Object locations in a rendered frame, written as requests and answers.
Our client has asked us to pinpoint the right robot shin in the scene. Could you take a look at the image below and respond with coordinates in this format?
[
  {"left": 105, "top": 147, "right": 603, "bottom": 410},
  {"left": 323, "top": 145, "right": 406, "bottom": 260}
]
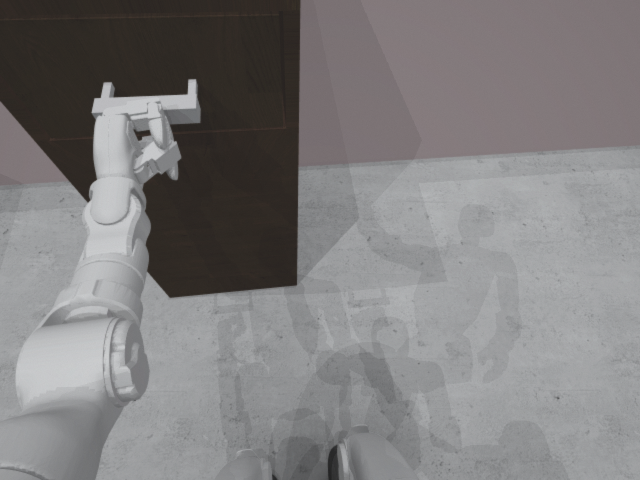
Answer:
[{"left": 338, "top": 425, "right": 369, "bottom": 480}]

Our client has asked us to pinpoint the handle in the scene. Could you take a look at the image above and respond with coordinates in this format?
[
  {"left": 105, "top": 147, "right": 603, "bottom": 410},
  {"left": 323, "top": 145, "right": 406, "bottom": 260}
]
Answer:
[{"left": 92, "top": 79, "right": 201, "bottom": 125}]

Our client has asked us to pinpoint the robot left hand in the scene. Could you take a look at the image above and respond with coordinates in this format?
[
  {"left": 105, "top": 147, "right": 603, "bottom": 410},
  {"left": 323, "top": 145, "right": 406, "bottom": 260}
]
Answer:
[{"left": 93, "top": 97, "right": 181, "bottom": 190}]

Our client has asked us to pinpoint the cabinet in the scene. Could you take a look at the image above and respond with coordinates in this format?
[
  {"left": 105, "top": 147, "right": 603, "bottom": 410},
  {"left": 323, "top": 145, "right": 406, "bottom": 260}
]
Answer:
[{"left": 0, "top": 0, "right": 300, "bottom": 298}]

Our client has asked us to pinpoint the left robot shin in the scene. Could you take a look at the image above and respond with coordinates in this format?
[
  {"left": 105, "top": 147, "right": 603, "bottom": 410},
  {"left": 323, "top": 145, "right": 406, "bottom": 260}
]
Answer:
[{"left": 235, "top": 449, "right": 259, "bottom": 459}]

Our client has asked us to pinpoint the drawer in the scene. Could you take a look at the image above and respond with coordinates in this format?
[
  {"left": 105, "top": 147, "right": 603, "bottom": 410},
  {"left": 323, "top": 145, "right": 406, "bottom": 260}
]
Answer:
[{"left": 0, "top": 11, "right": 283, "bottom": 138}]

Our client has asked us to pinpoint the robot shin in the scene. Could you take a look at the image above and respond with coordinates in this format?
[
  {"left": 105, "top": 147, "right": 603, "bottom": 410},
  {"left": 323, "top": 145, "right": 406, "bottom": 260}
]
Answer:
[
  {"left": 235, "top": 449, "right": 259, "bottom": 459},
  {"left": 338, "top": 425, "right": 369, "bottom": 480}
]

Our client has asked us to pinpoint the robot left forearm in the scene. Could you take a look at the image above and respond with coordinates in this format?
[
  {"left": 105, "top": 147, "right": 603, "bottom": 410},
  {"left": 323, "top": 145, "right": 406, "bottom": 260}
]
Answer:
[{"left": 15, "top": 176, "right": 151, "bottom": 408}]

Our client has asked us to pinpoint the robot left upper arm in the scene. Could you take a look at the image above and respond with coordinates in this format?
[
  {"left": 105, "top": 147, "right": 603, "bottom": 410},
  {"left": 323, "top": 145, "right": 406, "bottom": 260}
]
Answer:
[{"left": 0, "top": 317, "right": 150, "bottom": 480}]

